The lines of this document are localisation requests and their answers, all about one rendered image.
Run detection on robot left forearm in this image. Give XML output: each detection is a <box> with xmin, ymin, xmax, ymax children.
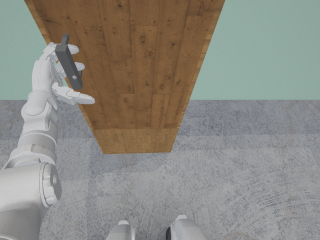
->
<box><xmin>0</xmin><ymin>91</ymin><xmax>58</xmax><ymax>172</ymax></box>

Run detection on handle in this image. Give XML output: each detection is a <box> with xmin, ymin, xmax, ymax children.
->
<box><xmin>55</xmin><ymin>33</ymin><xmax>83</xmax><ymax>90</ymax></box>

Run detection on cupboard door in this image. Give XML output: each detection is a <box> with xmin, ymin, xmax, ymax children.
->
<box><xmin>30</xmin><ymin>0</ymin><xmax>219</xmax><ymax>130</ymax></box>

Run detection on right robot shin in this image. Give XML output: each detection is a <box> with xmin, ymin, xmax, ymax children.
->
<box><xmin>171</xmin><ymin>214</ymin><xmax>187</xmax><ymax>240</ymax></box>

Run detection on left robot shin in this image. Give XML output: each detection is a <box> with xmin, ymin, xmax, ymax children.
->
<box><xmin>118</xmin><ymin>220</ymin><xmax>129</xmax><ymax>225</ymax></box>

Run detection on robot left upper arm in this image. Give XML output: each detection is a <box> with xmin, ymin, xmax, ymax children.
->
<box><xmin>0</xmin><ymin>162</ymin><xmax>62</xmax><ymax>240</ymax></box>

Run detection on robot left hand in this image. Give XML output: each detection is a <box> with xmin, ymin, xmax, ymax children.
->
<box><xmin>31</xmin><ymin>42</ymin><xmax>95</xmax><ymax>105</ymax></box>

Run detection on robot shin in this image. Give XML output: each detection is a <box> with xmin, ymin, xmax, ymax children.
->
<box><xmin>171</xmin><ymin>214</ymin><xmax>187</xmax><ymax>240</ymax></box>
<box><xmin>118</xmin><ymin>220</ymin><xmax>129</xmax><ymax>225</ymax></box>

